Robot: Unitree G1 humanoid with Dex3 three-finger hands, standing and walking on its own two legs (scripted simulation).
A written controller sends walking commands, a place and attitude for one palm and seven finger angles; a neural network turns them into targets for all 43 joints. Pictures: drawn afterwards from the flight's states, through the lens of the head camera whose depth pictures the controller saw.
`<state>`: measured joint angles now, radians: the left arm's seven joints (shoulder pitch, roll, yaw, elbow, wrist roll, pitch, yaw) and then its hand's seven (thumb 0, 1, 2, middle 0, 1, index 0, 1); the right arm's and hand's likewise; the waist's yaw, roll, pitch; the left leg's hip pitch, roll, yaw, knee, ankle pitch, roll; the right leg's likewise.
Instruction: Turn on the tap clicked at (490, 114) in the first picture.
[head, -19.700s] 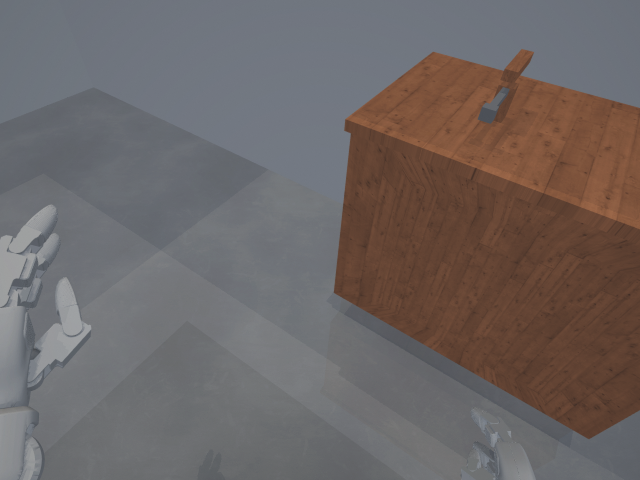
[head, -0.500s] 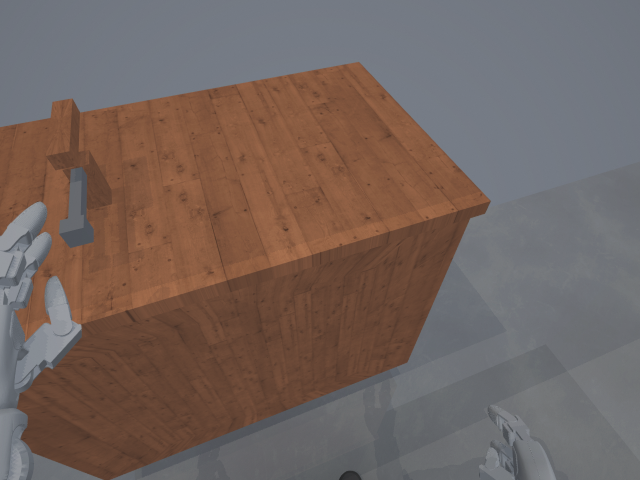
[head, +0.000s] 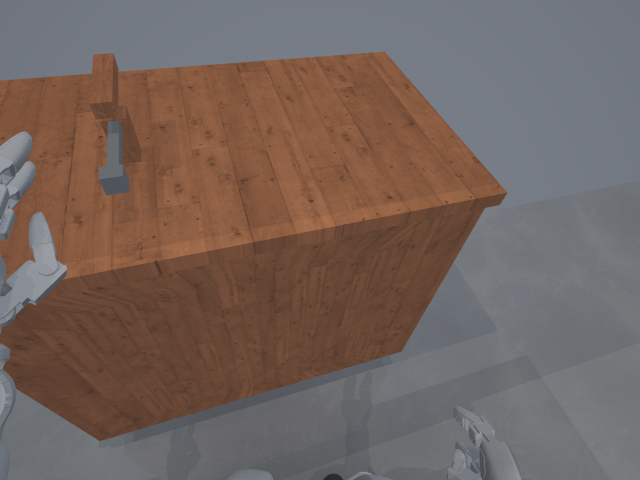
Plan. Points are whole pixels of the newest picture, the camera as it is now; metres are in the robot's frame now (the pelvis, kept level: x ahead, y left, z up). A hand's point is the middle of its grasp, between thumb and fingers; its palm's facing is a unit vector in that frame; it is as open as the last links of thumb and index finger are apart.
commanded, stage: come to a stop and stand still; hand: left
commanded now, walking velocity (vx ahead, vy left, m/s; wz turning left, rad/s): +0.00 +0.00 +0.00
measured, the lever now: (114, 179) +0.42 +0.32 +0.11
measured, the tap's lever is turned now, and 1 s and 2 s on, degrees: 0 0 0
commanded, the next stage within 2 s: look again from close up in 0.46 s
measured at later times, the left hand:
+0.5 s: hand (32, 283) +0.22 +0.28 +0.18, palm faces +0.37 -0.87 -0.32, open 7.4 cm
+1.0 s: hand (10, 223) +0.26 +0.31 +0.21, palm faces +0.43 -0.80 -0.41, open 7.4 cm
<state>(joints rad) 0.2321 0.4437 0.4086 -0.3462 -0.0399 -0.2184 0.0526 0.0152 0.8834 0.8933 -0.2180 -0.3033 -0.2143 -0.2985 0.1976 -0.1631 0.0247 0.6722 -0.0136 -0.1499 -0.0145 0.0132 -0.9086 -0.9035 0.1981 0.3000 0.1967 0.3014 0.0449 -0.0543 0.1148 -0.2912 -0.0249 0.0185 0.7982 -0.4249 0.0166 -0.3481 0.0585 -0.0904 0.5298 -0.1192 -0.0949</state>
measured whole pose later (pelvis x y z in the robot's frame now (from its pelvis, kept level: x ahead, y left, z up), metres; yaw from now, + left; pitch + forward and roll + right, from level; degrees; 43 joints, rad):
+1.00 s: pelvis +0.01 +0.02 +0.02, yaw +1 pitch -1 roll +0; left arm 0.12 0.51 0.39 -0.29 -0.06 -0.13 0.02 0.02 0.88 0.89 -0.22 -0.30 -0.22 -0.30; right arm 0.23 -0.22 0.07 0.60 -0.03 -0.13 -0.01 0.01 -0.91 -0.90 0.20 0.30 0.20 0.30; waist 0.07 -0.03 0.05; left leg -0.19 -0.08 0.00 0.45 -0.23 0.06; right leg -0.22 0.03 -0.02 0.44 -0.20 -0.03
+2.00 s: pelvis +0.02 -0.03 +0.00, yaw +4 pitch -1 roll +1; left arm 0.40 0.27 0.29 -0.42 -0.20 0.03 0.10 0.02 0.89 0.89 -0.21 -0.30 -0.20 -0.30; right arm 0.18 -0.25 0.03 0.72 0.01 -0.25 -0.09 0.01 -0.91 -0.90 0.20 0.30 0.20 0.30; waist 0.09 0.05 -0.04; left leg -0.29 -0.05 -0.03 0.63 -0.33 0.02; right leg -0.30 0.05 -0.09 0.63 -0.32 -0.09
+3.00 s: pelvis +0.01 -0.04 +0.01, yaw +5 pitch -4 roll +0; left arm 0.44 0.20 0.23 -0.52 -0.23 0.23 0.18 0.02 0.90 0.89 -0.21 -0.30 -0.20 -0.30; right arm 0.15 -0.22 0.06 0.71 0.02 -0.24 -0.10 0.01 -0.91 -0.90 0.20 0.30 0.20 0.30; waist 0.10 0.08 -0.03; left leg -0.21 -0.03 -0.05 0.58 -0.29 0.00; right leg -0.21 0.07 -0.10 0.54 -0.27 -0.10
